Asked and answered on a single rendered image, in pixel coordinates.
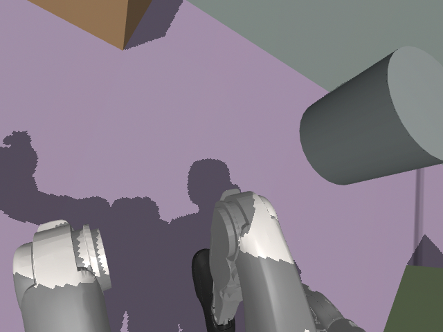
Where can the right robot foot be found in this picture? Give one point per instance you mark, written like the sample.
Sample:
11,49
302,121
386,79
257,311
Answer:
203,282

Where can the right robot arm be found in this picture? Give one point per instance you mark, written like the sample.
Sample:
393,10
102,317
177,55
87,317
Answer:
344,325

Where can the right robot hand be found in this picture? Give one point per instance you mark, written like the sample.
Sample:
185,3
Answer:
323,311

